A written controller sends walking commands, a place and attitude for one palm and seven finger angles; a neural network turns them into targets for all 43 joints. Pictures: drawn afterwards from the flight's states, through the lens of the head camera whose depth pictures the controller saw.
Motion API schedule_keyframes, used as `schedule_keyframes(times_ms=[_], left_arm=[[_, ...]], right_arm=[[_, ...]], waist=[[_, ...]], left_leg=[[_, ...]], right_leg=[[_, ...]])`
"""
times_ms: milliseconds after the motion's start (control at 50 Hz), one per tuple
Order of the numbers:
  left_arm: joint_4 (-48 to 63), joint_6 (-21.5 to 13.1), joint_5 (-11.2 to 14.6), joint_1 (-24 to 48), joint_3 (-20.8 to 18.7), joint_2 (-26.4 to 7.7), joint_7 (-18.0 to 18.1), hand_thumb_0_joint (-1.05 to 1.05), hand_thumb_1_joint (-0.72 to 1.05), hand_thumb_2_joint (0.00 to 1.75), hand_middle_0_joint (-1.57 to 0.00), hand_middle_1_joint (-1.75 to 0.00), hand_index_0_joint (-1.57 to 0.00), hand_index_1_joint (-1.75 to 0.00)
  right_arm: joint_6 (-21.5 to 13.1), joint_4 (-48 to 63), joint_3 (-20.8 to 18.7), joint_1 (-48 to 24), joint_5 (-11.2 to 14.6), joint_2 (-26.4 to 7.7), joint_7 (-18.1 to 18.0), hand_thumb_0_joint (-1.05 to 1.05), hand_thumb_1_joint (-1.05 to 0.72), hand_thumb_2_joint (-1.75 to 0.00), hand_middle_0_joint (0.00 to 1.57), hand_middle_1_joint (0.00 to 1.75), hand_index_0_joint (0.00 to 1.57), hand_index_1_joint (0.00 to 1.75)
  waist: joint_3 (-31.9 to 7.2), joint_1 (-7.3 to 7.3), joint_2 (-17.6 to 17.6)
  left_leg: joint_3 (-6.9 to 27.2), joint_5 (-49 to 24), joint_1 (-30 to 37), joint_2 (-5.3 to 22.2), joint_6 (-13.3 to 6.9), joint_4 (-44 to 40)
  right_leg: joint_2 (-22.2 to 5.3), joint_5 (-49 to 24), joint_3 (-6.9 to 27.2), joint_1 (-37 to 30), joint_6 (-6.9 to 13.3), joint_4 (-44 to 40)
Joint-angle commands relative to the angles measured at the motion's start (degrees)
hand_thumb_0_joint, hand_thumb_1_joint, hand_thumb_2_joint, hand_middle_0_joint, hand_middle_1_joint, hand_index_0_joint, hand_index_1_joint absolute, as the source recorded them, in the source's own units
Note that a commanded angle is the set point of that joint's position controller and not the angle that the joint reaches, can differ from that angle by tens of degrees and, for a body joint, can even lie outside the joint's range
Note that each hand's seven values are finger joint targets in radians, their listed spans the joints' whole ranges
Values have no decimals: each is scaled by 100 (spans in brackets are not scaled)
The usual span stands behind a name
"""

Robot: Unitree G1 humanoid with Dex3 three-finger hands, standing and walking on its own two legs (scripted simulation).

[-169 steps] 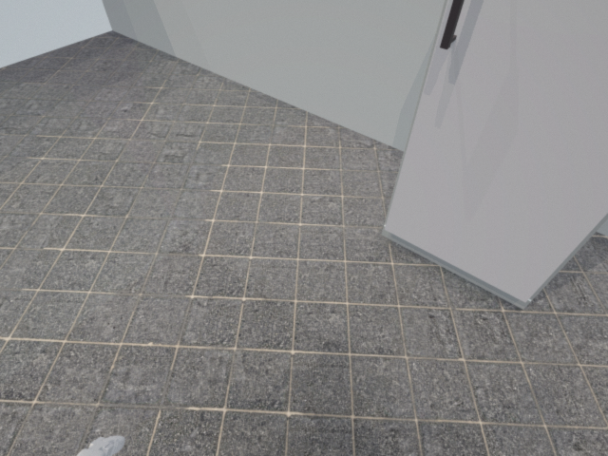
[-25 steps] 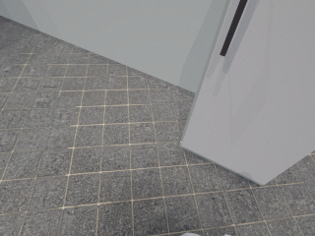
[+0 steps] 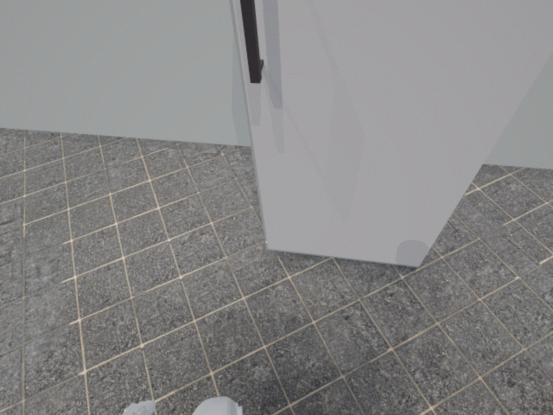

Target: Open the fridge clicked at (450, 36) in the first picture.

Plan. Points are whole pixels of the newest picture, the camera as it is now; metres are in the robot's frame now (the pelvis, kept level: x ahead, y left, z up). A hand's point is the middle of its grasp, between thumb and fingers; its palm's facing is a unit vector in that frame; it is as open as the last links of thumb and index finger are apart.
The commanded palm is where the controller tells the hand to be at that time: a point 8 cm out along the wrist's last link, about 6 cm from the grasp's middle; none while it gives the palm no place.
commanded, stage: turn to face it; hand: left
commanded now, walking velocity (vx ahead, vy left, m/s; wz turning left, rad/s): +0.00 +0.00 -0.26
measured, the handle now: out of the picture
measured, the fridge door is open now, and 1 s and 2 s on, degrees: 0 0 0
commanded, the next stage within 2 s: take the last steps up to it in 0.08 s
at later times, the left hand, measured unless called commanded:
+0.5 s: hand out of the picture +0.10 +0.21 -0.17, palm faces -0.13 -0.98 -0.17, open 7.4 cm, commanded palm none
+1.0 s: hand (221, 397) +0.17 +0.11 -0.17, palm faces -0.08 -0.98 -0.19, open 7.3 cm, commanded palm none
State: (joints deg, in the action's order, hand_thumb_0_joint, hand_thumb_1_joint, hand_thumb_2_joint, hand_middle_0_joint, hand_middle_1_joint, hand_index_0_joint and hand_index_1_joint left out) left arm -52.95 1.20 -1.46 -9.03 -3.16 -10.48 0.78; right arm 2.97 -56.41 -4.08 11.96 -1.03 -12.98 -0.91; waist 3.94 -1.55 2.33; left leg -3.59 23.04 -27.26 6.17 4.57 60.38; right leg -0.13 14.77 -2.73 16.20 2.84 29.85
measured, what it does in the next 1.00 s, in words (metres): walks ahead: left foot, then right foot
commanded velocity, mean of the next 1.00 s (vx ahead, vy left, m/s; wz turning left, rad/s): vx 0.21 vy -0.01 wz -0.07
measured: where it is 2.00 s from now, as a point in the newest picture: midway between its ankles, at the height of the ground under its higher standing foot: outside the picture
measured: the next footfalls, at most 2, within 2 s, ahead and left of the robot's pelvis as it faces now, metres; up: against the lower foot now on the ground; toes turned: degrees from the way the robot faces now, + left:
left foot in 0.22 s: +0.05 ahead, +0.14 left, +0.00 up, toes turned +1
right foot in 0.68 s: +0.13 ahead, -0.14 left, +0.00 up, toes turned -16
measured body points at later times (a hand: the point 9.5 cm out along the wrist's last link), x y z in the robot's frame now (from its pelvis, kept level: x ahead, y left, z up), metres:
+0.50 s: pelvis +0.04 +0.03 +0.01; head +0.06 +0.05 +0.46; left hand +0.11 +0.27 -0.15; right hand -0.01 -0.20 -0.13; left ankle +0.01 +0.14 -0.74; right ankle +0.00 -0.12 -0.67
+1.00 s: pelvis +0.16 -0.06 +0.00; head +0.17 -0.07 +0.45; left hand +0.18 +0.17 -0.15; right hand +0.18 -0.29 -0.15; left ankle +0.24 +0.06 -0.69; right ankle +0.09 -0.13 -0.74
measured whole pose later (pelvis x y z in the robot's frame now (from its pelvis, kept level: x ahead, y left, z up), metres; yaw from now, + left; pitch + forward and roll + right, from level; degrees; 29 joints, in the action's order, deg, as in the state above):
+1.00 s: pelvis +0.16 -0.06 +0.00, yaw -7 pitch +0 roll -1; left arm -63.8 -3.6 -1.4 -18.5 -1.5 -7.4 1.0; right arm -0.5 -60.5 -3.7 12.0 -1.2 -10.2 0.3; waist 1.5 -0.2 2.3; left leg -6.0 14.1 -29.3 6.8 1.8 48.9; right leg 0.5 16.1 -9.6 3.4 2.3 19.6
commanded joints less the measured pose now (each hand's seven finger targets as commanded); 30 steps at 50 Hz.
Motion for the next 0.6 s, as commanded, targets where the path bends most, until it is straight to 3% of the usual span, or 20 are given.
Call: schedule_keyframes(times_ms=[0,80,100,140,160,180,200,220,240,260,300,320,420,500,560,580], left_arm=[[194,-91,3,-418,-280,-1131,61,0,90,90,-20,-30,-20,-30],[189,-49,-17,-328,-311,-1179,59,0,90,90,-20,-30,-20,-30],[176,-40,-15,-245,-311,-1171,61,0,90,90,-20,-30,-20,-30],[185,-4,46,-94,-293,-1122,49,0,90,90,-20,-30,-20,-30],[186,6,72,-74,-260,-958,45,0,90,90,-20,-30,-20,-30],[228,32,107,-217,-207,-643,18,0,90,90,-20,-30,-20,-30],[265,46,102,-266,-155,-388,-32,0,90,90,-20,-30,-20,-30],[322,53,34,-73,-191,-573,-58,0,90,90,-20,-30,-20,-30],[230,87,-53,-51,-254,-662,-89,0,90,90,-20,-30,-20,-30],[129,74,-83,-91,-291,-687,-148,0,90,90,-20,-30,-20,-30],[-23,-17,-75,-283,-242,-559,-246,0,90,90,-20,-30,-20,-30],[-76,-38,-59,-315,-216,-479,-254,0,90,90,-20,-30,-20,-30],[-100,-97,-25,17,-103,-304,-258,0,90,90,-20,-30,-20,-30],[-41,-134,-3,399,-26,-209,-278,0,90,90,-20,-30,-20,-30],[-116,-182,13,340,-21,-134,-279,0,90,90,-20,-30,-20,-30],[-191,-200,15,162,-42,-136,-273,0,90,90,-20,-30,-20,-30]], right_arm=[[-139,402,0,-32,15,-253,-43,0,-90,-90,20,30,20,30],[-193,434,43,-46,50,-203,-78,0,-90,-90,20,30,20,30],[-211,400,44,107,61,-188,-90,0,-90,-90,20,30,20,30],[-245,244,63,473,66,-179,-123,0,-90,-90,20,30,20,30],[-292,165,64,660,65,-251,-136,0,-90,-90,20,30,20,30],[-355,149,29,793,10,-582,-142,0,-90,-90,20,30,20,30],[-334,246,-43,754,-50,-1021,-130,0,-90,-90,20,30,20,30],[-299,325,-30,684,-107,-1085,-114,0,-90,-90,20,30,20,30],[-342,290,22,514,-113,-852,-138,0,-90,-90,20,30,20,30],[-382,307,59,412,-105,-692,-152,0,-90,-90,20,30,20,30],[-491,243,122,442,-69,-518,-158,0,-90,-90,20,30,20,30],[-530,198,100,596,-73,-511,-153,0,-90,-90,20,30,20,30],[-627,-200,64,1406,-71,-440,-141,0,-90,-90,20,30,20,30],[-599,-417,36,1606,-99,-447,-98,0,-90,-90,20,30,20,30],[-570,-497,11,1525,-112,-510,-71,0,-90,-90,20,30,20,30],[-562,-519,3,1430,-109,-510,-67,0,-90,-90,20,30,20,30]], waist=[[-679,275,-960],[-698,287,-1063],[-739,200,-1082],[-751,24,-1027],[-759,-54,-786],[-842,-70,358],[-570,-42,1628],[-246,-137,1267],[0,-70,1146],[125,17,988],[-28,94,590],[-96,58,632],[-59,-166,494],[137,-287,648],[178,-202,816],[160,-77,787]], left_leg=[[73,17,-118,-106,35,-593],[50,179,402,-240,-61,-1615],[18,13,630,-276,-79,-1981],[-72,-759,1400,-329,-139,-2918],[16,-1214,1998,-214,-212,-3550],[997,-1234,2467,633,-498,-4161],[2185,-813,2242,1717,-981,-4746],[2546,279,1632,2016,-1377,-5076],[2309,824,1420,1753,-1251,-5330],[1951,884,1408,1443,-1100,-5317],[1264,85,1941,1066,-962,-5108],[1012,-331,2162,1000,-958,-5049],[706,-1865,2833,1171,-1212,-4862],[547,-1774,2565,1191,-1276,-4852],[461,-1568,2169,1180,-1237,-4732],[385,-1461,2035,1153,-1183,-4608]], right_leg=[[-1385,-2712,1361,-901,758,-895],[-1380,-2652,1702,-765,846,-826],[-1340,-2670,1679,-741,790,-728],[-1131,-2251,1626,-321,542,-546],[-908,-1835,1462,51,315,-335],[-319,-341,1013,687,0,253],[207,1486,219,1256,-324,1314],[132,1799,382,1351,-330,2268],[35,1455,539,1535,-337,2840],[-22,1076,521,1667,-342,3160],[-101,519,368,1889,-379,3349],[-129,381,328,1960,-411,3357],[-372,332,101,2052,-465,2598],[-425,566,-182,1495,-407,1356],[-313,541,-388,894,-340,774],[-268,397,-448,594,-314,494]])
